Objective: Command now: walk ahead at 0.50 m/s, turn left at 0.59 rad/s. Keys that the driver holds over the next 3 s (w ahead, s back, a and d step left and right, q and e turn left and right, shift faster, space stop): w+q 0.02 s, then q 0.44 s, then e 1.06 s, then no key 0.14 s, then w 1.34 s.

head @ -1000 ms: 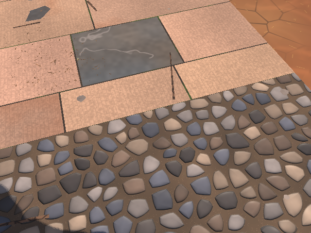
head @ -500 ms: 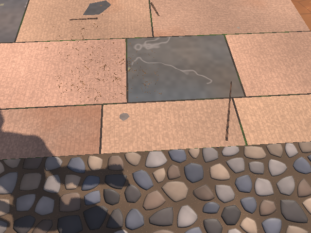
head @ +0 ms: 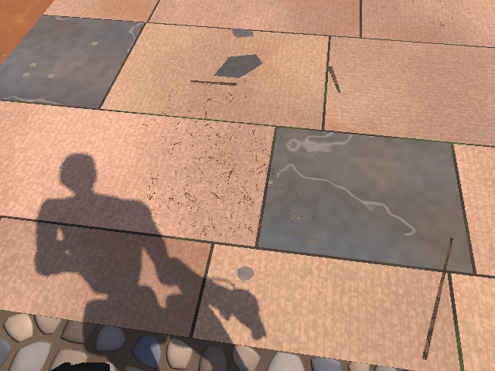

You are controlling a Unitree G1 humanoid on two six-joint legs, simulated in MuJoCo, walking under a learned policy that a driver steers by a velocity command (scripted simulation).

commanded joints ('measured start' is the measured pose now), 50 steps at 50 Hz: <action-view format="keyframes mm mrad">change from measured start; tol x32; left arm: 1 133 113 36 -14 5 13 9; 50 84 140 41 -63 -23 131 40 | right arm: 1 -81 -133 -32 -114 -13 -15 0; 50 -166 -135 -63 -124 -50 28 -4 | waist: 1 101 -109 -31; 17 27 -130 -63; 20 44 299 -234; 44 42 -278 -32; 50 47 192 -104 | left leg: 1 -458 131 9 171 113 -21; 17 -101 76 203 -508 354 29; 20 501 382 -298 -536 1268 297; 23 346 347 -303 -678 734 292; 36 -49 244 -39 -741 133 142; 45 -61 15 128 -433 114 -4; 50 257 371 -188 -699 676 198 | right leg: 1 416 -332 407 -265 -127 -156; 7 283 -296 64 -285 580 -182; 18 335 -249 -155 94 601 -65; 20 -180 -21 -160 694 -532 80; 21 -230 0 71 837 -556 77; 41 35 -255 354 -191 -16 -141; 47 169 -209 372 -48 253 -121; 50 -136 4 95 263 -250 29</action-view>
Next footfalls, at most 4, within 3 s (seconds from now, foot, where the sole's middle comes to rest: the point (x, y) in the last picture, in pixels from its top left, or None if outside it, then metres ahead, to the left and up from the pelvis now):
0.38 left None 0.28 0.15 -0.77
0.74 right None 0.30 -0.09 -0.77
1.32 right None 0.26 -0.12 -0.77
1.80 left None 0.29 0.10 -0.77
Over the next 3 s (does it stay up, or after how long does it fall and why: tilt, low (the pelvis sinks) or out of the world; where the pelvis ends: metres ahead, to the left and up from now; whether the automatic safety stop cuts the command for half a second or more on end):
stays up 0.79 -0.18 0.02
